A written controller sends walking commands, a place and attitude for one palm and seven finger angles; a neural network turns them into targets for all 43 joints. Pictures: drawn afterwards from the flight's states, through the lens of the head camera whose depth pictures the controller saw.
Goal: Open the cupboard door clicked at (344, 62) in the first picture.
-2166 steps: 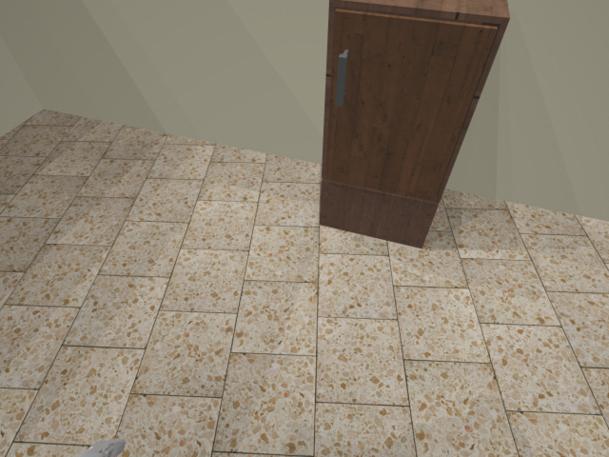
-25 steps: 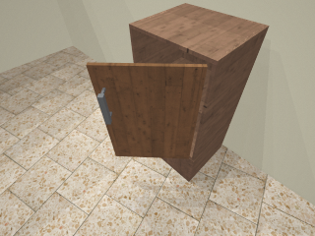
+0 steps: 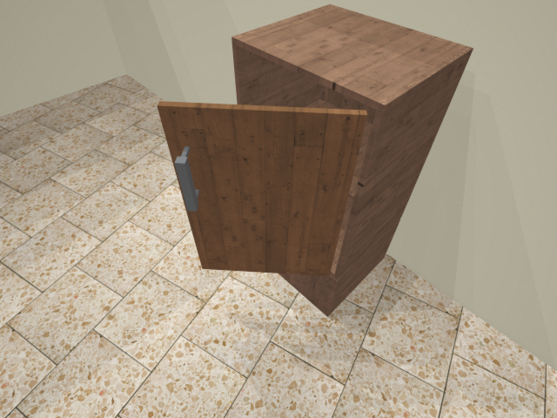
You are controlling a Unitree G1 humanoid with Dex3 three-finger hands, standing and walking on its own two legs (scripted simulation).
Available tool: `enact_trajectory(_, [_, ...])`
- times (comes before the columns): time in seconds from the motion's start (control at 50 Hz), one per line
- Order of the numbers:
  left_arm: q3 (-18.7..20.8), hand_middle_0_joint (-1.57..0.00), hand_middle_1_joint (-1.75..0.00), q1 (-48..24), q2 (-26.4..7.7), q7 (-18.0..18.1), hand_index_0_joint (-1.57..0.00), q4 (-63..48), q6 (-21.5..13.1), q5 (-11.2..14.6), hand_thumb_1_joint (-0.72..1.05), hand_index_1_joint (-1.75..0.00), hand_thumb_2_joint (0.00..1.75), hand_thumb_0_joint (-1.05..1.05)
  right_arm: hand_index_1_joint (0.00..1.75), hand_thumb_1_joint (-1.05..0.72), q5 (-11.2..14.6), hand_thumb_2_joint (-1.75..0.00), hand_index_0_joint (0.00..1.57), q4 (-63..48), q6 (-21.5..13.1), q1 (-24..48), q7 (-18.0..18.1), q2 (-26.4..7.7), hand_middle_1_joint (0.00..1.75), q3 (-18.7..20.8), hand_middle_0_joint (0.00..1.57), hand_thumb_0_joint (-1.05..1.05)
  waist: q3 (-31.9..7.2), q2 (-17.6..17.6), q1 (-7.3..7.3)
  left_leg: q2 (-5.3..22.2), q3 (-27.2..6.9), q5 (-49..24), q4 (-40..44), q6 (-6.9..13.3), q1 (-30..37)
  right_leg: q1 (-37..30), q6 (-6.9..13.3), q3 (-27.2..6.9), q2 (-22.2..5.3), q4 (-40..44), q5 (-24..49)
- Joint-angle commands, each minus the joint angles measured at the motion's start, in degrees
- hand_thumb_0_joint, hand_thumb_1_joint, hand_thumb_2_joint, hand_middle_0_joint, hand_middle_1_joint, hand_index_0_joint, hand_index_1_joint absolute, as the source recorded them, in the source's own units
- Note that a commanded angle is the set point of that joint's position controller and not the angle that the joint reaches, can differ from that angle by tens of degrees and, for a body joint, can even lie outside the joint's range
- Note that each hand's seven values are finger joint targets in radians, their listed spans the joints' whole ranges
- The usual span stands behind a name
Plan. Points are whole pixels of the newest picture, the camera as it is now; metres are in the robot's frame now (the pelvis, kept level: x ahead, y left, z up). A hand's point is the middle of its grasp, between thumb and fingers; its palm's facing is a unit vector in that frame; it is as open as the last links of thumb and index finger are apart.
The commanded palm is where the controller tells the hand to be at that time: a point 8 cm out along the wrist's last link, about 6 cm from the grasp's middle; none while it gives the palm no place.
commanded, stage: look again from close up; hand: left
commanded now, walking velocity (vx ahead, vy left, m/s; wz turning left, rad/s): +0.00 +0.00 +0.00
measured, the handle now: (189, 179) +0.61 +0.24 -0.05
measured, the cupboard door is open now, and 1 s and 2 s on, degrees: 42 42 42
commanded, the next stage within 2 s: shuffle to correct the standing spot in 0.52 s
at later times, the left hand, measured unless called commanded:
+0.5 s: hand out of the picture -0.01 +0.15 -0.17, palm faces +0.06 -0.99 -0.15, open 7.4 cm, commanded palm none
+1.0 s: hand out of the picture +0.02 +0.18 -0.18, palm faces +0.09 -0.99 -0.15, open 7.4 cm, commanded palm none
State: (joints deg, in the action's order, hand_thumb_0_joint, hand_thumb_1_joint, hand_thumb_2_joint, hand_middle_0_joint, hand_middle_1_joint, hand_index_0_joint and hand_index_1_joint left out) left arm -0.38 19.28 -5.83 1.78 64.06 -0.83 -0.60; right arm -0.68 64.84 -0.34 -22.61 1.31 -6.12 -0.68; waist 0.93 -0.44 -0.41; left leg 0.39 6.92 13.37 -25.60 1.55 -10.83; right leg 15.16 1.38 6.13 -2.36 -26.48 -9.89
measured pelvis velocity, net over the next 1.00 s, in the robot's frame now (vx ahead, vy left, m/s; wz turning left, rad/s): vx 0.04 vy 0.02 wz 0.00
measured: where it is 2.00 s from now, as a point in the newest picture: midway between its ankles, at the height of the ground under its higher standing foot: outside the picture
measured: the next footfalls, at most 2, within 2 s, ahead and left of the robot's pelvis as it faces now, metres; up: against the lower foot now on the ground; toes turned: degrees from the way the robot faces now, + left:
none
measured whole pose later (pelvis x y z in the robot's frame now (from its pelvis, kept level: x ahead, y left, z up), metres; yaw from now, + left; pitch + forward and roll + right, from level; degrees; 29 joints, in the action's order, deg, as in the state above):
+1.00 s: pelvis +0.04 +0.02 +0.00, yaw +0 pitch -1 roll +1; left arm 2.3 20.0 -6.8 1.8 62.3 0.4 -1.3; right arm -1.0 63.6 -1.4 -22.8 2.0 -6.4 -0.2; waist 1.2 -2.2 0.7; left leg -1.5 7.2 18.6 -27.5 3.3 -8.4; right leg 14.7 1.8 4.6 -3.7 -32.4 -17.8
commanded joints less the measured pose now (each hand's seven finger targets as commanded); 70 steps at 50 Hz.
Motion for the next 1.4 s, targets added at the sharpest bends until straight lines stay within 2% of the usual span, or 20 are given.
enact_trajectory(0.0, [0.7,-0.20,-0.30,3.6,-4.8,0.4,-0.20,-1.7,-0.7,-0.1,0.90,-0.30,0.90,0.00,0.30,-0.90,-0.2,-0.90,0.20,-1.2,-1.2,-3.9,0.3,-3.8,0.30,0.8,0.20,0.00,5.2,-0.3,0.15,5.1,-7.3,6.0,7.8,0.4,-7.3,-1.4,1.1,-7.7,-4.9,6.6,-7.5])
enact_trajectory(0.6, [1.0,-0.20,-0.30,4.2,-4.1,0.6,-0.20,-1.7,-1.0,-0.2,0.90,-0.30,0.90,0.00,0.30,-0.90,0.0,-0.90,0.20,-0.8,-1.5,-0.8,0.6,-3.6,0.30,1.0,0.20,0.00,3.8,-0.3,0.42,5.6,-6.5,-0.3,8.1,0.1,-3.2,-3.9,0.8,-7.3,-4.7,6.5,1.1])
enact_trajectory(0.7, [2.1,-0.20,-0.30,5.0,-5.9,0.5,-0.20,-2.2,-0.7,-0.6,0.90,-0.30,0.90,0.00,0.30,-0.90,-0.5,-0.90,0.20,-0.8,-0.5,-1.9,0.1,-4.0,0.30,1.1,0.20,0.00,6.2,-2.0,1.08,3.1,-4.5,8.5,4.8,0.2,-6.4,-2.4,2.4,-10.1,-6.4,8.6,-14.3])
enact_trajectory(0.76, [3.3,-0.20,-0.30,5.8,-7.9,0.5,-0.20,-3.1,-0.3,-0.7,0.90,-0.30,0.90,0.00,0.30,-0.90,-0.6,-0.90,0.20,-2.0,0.3,-2.2,-0.2,-3.6,0.30,1.4,0.20,0.00,7.6,-6.2,1.29,0.9,-2.2,9.9,-1.8,-0.2,-9.1,-1.3,4.9,-15.6,-10.7,13.5,-24.3])
enact_trajectory(0.8, [4.2,-0.20,-0.30,5.3,-8.7,0.6,-0.20,-3.9,-0.2,-0.6,0.90,-0.30,0.90,0.00,0.30,-0.90,-0.7,-0.90,0.20,-2.2,0.2,-3.2,-0.4,-3.1,0.30,1.5,0.20,0.00,6.3,-7.1,0.93,0.8,-1.6,8.3,-5.7,-0.1,-7.8,0.0,6.3,-17.5,-13.1,15.3,-25.4])
enact_trajectory(0.86, [4.6,-0.20,-0.30,3.0,-7.7,0.5,-0.20,-5.2,-0.1,-0.8,0.90,-0.30,0.90,0.00,0.30,-0.90,-0.7,-0.90,0.20,-1.8,-0.4,-6.0,-0.4,-2.8,0.30,1.5,0.20,0.00,6.4,-2.4,-0.30,1.6,-2.7,6.5,0.9,0.2,-2.3,3.4,5.7,-11.8,-10.4,9.2,-18.8])
enact_trajectory(0.88, [4.2,-0.20,-0.30,2.2,-6.3,0.3,-0.20,-5.3,0.1,-0.8,0.90,-0.30,0.90,0.00,0.30,-0.90,-0.7,-0.90,0.20,-1.4,-0.9,-7.2,-0.3,-3.3,0.30,1.5,0.20,0.00,7.0,2.5,-0.66,3.5,-5.4,4.3,4.7,0.7,-1.2,4.6,4.4,-8.0,-7.0,3.5,-14.7])
enact_trajectory(0.9, [3.5,-0.20,-0.30,1.7,-4.1,0.1,-0.20,-5.5,0.3,-0.9,0.90,-0.30,0.90,0.00,0.30,-0.90,-0.7,-0.90,0.20,-1.1,-1.5,-8.0,0.1,-4.6,0.30,1.5,0.20,0.00,7.1,9.1,-0.73,8.2,-11.3,0.6,9.3,2.3,-0.4,5.7,2.3,-2.7,-2.5,-3.7,-9.9])
enact_trajectory(0.92, [2.8,-0.20,-0.30,0.8,-2.4,0.0,-0.20,-5.8,0.3,-1.0,0.90,-0.30,0.90,0.00,0.30,-0.90,-0.6,-0.90,0.20,-1.1,-1.7,-8.0,0.7,-5.9,0.30,1.5,0.20,0.00,7.8,11.8,-0.50,12.3,-15.4,-7.6,12.2,4.1,-0.3,6.1,0.8,0.2,-0.6,-7.6,-9.4])
enact_trajectory(0.96, [2.1,-0.20,-0.30,1.7,-1.8,0.2,-0.20,-4.6,0.1,-0.7,0.90,-0.30,0.90,0.00,0.30,-0.90,-0.4,-0.90,0.20,-1.1,-2.3,-6.2,1.7,-4.5,0.30,0.7,0.20,0.00,5.8,6.2,0.93,13.3,-13.9,-33.3,7.8,6.2,2.9,4.2,0.4,-2.3,-1.4,-7.4,-9.5])
enact_trajectory(1.0, [1.8,-0.20,-0.30,4.3,-2.0,0.4,-0.20,-2.6,-0.2,-0.1,0.90,-0.30,0.90,0.00,0.30,-0.90,-0.1,-0.90,0.20,-1.2,-2.9,-4.4,2.2,-5.1,0.30,0.7,0.20,0.00,1.7,4.0,1.63,10.9,-10.5,-46.2,3.4,4.1,6.0,-1.6,0.1,-3.8,-2.4,-2.2,2.1])
enact_trajectory(1.04, [1.9,-0.20,-0.30,3.8,-3.1,0.5,-0.20,-2.0,0.1,0.2,0.90,-0.30,0.90,0.00,0.30,-0.90,0.2,-0.90,0.20,-1.0,-2.7,-3.8,2.4,-5.4,0.30,1.0,0.20,0.00,1.6,2.7,1.04,9.4,-9.1,-42.0,3.8,1.7,5.4,-4.2,0.0,-4.3,-2.9,-1.7,7.7])
enact_trajectory(1.1, [2.3,-0.20,-0.30,2.8,-3.5,0.7,-0.20,-2.4,0.7,0.0,0.90,-0.30,0.90,0.00,0.30,-0.90,0.2,-0.90,0.20,-0.7,-2.1,-3.4,2.7,-5.4,0.30,1.7,0.20,0.00,2.0,2.8,0.64,9.7,-8.4,-43.0,3.4,1.6,6.4,-3.3,-0.4,-4.2,-2.7,-2.9,8.7])
enact_trajectory(1.16, [2.4,-0.20,-0.30,2.0,-3.8,0.6,-0.20,-3.2,1.0,-0.2,0.90,-0.30,0.90,0.00,0.30,-0.90,0.1,-0.90,0.20,-0.9,-1.8,-1.8,2.6,-5.0,0.30,2.1,0.20,0.00,1.9,2.9,0.66,9.6,-8.1,-36.7,3.5,2.4,5.2,-3.1,-0.3,-5.1,-2.7,-2.8,8.9])
enact_trajectory(1.24, [2.4,-0.20,-0.30,1.9,-4.2,0.6,-0.20,-3.3,0.7,-0.2,0.90,-0.30,0.90,0.00,0.30,-0.90,0.0,-0.90,0.20,-0.9,-1.6,0.5,2.1,-4.1,0.30,2.2,0.20,0.00,0.7,0.3,0.82,7.9,-6.8,-19.9,3.8,1.8,2.2,-4.9,0.2,-6.9,-4.0,-0.8,11.9])
enact_trajectory(1.26, [1.8,-0.20,-0.30,-1.8,-17.4,1.1,-0.20,-9.5,0.2,-0.6,0.90,-0.30,0.90,0.00,0.30,-0.90,0.0,-0.90,0.20,-7.6,-1.6,4.4,1.4,-15.4,0.30,3.5,0.20,0.00,2.3,-3.2,-0.81,5.9,-9.5,-30.6,5.2,-0.7,1.5,-3.2,0.2,-3.9,-1.1,-4.9,12.1])
enact_trajectory(1.28, [2.4,-0.20,-0.30,0.2,-10.1,1.3,-0.20,-10.5,0.6,-1.0,0.90,-0.30,0.90,0.00,0.30,-0.90,-0.6,-0.90,0.20,-7.8,-3.1,3.2,1.9,-14.1,0.30,5.0,0.20,0.00,-3.7,-4.3,0.30,10.1,-10.8,-36.1,-0.5,0.6,3.2,-2.3,0.2,-4.5,-2.1,-7.6,7.3])
enact_trajectory(1.3, [1.8,-0.20,-0.30,0.8,-8.6,1.3,-0.20,-10.9,0.5,-0.9,0.90,-0.30,0.90,0.00,0.30,-0.90,-0.5,-0.90,0.20,-7.6,-3.1,2.0,2.1,-12.4,0.30,5.0,0.20,0.00,-8.2,-0.8,-0.03,9.5,-10.0,-37.9,-2.2,1.5,6.0,-2.9,0.9,-5.1,-2.4,-7.0,10.1])
enact_trajectory(1.34, [2.5,-0.20,-0.30,1.7,-8.7,1.2,-0.20,-11.8,0.6,-0.7,0.90,-0.30,0.90,0.00,0.30,-0.90,-0.3,-0.90,0.20,-8.6,-2.1,2.5,2.1,-10.0,0.30,4.8,0.20,0.00,-7.2,2.9,-0.05,7.7,-8.5,-25.7,-3.5,1.8,2.7,-3.6,1.7,-6.2,-3.2,-4.9,11.9])
enact_trajectory(1.38, [2.9,-0.20,-0.30,1.5,-10.5,0.9,-0.20,-12.2,0.6,-0.7,0.90,-0.30,0.90,0.00,0.30,-0.90,-0.4,-0.90,0.20,-9.9,-0.9,3.1,1.5,-9.1,0.30,4.5,0.20,0.00,-2.6,-2.4,-0.45,4.1,-5.9,-5.2,-5.1,1.1,-4.2,-4.2,3.3,-10.7,-6.3,-1.2,12.2])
